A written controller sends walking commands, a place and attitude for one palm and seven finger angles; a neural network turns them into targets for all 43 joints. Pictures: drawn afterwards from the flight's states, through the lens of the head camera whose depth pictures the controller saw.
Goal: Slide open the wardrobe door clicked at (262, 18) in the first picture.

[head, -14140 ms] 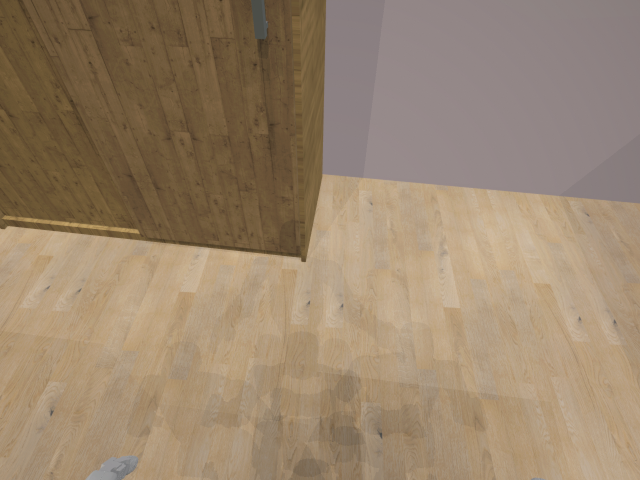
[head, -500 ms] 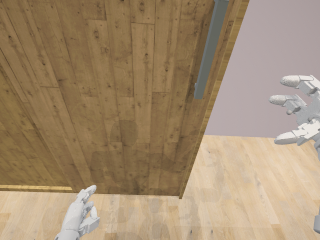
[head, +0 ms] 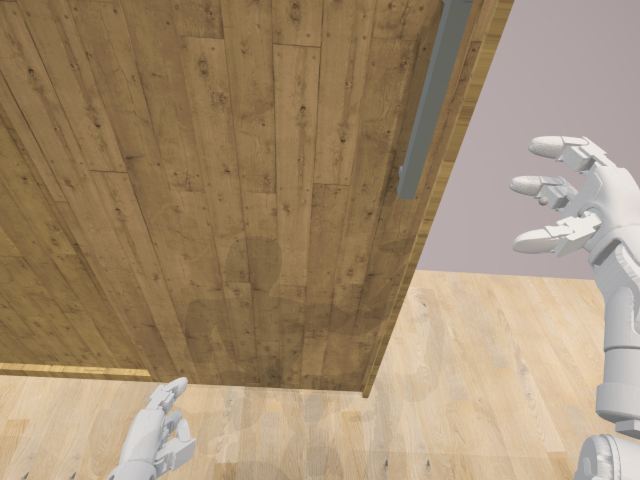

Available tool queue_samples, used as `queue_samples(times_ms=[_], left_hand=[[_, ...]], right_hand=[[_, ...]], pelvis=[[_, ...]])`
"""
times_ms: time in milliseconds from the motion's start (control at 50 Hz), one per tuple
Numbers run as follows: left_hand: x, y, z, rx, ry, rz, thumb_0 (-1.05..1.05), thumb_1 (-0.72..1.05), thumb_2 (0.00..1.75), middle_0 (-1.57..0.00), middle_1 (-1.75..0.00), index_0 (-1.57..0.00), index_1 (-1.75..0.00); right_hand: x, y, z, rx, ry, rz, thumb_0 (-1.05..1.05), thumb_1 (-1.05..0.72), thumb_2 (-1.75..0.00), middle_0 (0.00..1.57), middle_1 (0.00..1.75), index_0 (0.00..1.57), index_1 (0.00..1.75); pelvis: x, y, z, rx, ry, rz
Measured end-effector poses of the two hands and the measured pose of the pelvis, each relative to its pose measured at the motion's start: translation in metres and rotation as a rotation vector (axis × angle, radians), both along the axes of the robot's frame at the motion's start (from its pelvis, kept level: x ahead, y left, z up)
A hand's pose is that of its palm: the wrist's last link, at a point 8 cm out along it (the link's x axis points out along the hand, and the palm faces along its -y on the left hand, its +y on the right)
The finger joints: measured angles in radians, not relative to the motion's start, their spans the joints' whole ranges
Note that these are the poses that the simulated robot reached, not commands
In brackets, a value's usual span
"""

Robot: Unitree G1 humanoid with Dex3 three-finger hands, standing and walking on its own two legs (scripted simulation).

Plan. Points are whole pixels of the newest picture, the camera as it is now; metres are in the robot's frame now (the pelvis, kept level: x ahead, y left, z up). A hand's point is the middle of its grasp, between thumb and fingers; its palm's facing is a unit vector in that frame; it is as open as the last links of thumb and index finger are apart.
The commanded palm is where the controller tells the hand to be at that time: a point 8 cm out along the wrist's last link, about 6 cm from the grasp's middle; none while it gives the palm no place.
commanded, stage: move the hooked fingers beside the handle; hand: right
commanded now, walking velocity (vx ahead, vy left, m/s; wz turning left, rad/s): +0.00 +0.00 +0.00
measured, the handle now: (424, 106) +0.53 -0.11 +0.25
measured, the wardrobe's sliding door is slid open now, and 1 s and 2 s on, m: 0.00 0.00 0.00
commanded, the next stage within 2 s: none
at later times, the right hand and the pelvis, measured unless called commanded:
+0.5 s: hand (507, 171) +0.43 -0.20 +0.22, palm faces +0.02 +1.00 +0.01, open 14.0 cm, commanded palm +0.41 -0.25 +0.22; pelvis +0.00 -0.01 +0.00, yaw +1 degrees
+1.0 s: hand (478, 167) +0.45 -0.18 +0.20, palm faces +0.05 +1.00 +0.00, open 14.0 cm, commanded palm +0.42 -0.23 +0.22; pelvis +0.00 -0.01 +0.00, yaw +3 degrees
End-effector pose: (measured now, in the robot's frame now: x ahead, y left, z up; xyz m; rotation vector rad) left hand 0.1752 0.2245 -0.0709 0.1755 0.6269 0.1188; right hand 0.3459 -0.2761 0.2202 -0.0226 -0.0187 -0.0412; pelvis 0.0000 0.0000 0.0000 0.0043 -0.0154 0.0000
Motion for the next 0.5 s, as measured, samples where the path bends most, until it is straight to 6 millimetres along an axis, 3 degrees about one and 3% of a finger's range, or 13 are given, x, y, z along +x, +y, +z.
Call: queue_samples(times_ms=[240, 500], left_hand=[[-0.031, 0.012, -0.011, 0.021, 0.087, 0.058, 0.01, 0.91, 0.90, -0.20, -0.30, -0.20, -0.30], [-0.067, 0.019, -0.021, 0.038, 0.184, 0.121, 0.01, 0.91, 0.89, -0.20, -0.30, -0.20, -0.30]], right_hand=[[0.028, 0.017, -0.001, 0.020, -0.004, 0.031, -0.02, 0.50, -0.30, 0.30, 1.20, 0.30, 1.20], [0.059, 0.020, -0.004, 0.034, 0.000, 0.026, -0.02, 0.50, -0.30, 0.30, 1.20, 0.30, 1.20]], pelvis=[[-0.002, -0.002, 0.000, 0.000, 0.012, 0.008], [-0.001, -0.006, 0.001, 0.002, 0.034, 0.021]])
